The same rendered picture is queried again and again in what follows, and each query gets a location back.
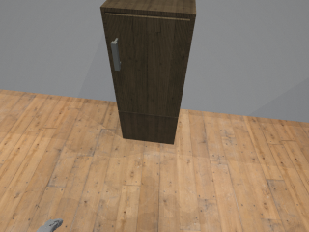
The cupboard door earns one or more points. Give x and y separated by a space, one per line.
151 52

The robot left hand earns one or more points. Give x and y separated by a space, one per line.
51 225

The handle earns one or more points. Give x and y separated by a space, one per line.
115 55

